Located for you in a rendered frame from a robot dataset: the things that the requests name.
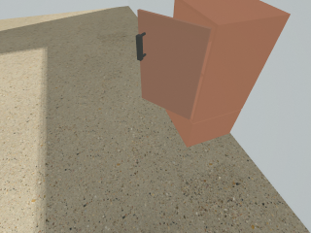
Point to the cupboard door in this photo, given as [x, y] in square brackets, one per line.
[175, 51]

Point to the handle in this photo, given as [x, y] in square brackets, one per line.
[139, 46]

